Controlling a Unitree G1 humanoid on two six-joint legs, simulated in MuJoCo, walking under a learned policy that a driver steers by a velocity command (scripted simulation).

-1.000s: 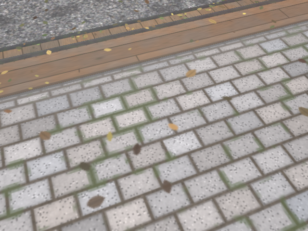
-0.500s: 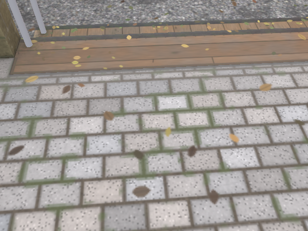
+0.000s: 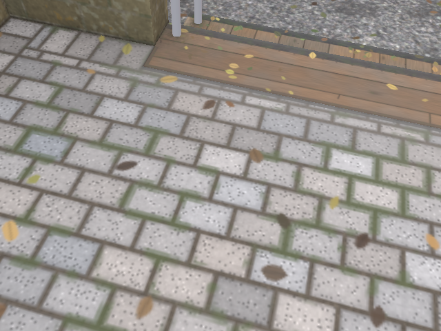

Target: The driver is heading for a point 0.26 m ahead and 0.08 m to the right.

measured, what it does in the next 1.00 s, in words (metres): walks ahead: right foot, then left foot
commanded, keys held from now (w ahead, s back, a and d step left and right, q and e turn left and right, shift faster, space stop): q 0.04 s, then no key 0.04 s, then e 0.16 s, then w+e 0.18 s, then no key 0.58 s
